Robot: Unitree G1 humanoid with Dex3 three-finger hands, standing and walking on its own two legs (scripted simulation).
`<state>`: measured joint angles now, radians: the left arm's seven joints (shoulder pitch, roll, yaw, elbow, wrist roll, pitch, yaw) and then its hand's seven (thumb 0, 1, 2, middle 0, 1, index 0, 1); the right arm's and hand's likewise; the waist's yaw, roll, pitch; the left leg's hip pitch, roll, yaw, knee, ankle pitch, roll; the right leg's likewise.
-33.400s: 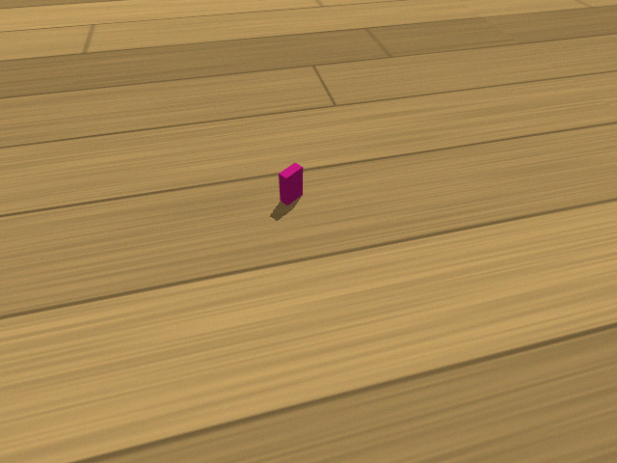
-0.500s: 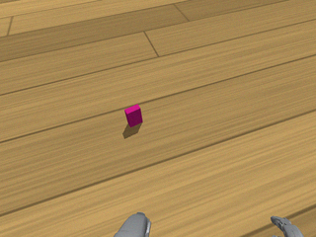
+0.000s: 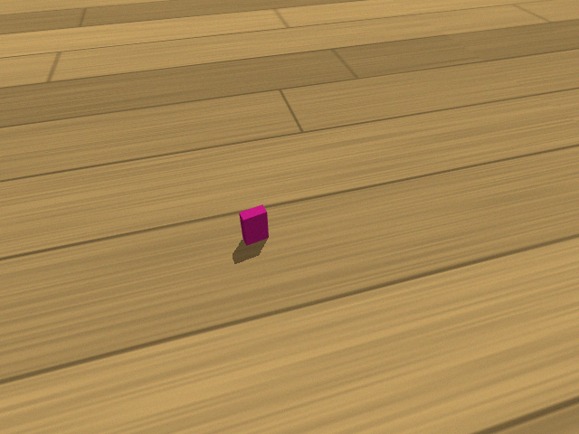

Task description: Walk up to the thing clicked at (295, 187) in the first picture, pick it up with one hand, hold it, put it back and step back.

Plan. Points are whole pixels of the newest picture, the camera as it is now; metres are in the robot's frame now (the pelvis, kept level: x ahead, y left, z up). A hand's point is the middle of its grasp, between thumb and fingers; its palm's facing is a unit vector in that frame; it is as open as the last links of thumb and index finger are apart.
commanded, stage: step back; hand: left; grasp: from the side
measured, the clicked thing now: (254, 225) +1.06 +0.16 -0.68
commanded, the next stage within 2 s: stand in 0.60 s
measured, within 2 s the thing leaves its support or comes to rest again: neither
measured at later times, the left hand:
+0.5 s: hand out of the picture +0.12 +0.28 -0.14, palm faces +0.03 -0.93 -0.36, open 7.4 cm
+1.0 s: hand out of the picture +0.11 +0.27 -0.14, palm faces -0.02 -0.95 -0.32, open 7.4 cm
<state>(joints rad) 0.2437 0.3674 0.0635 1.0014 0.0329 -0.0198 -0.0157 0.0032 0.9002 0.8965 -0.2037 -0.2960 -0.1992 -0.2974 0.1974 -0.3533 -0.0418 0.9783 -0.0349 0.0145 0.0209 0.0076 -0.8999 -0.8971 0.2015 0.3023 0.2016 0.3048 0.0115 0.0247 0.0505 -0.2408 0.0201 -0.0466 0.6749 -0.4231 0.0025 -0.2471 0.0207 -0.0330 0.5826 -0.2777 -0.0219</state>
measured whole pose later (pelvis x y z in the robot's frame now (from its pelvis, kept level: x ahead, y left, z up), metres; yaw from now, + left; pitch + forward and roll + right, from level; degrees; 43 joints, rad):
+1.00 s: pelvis +0.02 +0.02 +0.02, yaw +0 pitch -3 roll +0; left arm 0.08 0.34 0.00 1.15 0.01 -0.02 -0.01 0.00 0.90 0.90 -0.20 -0.30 -0.20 -0.30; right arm 0.07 -0.35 -0.01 1.14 -0.01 -0.02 0.01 0.01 -0.90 -0.90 0.20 0.30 0.20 0.30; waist 0.00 0.00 0.07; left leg -0.11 0.02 0.01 0.33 -0.16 -0.01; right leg -0.09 -0.02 -0.01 0.32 -0.18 0.02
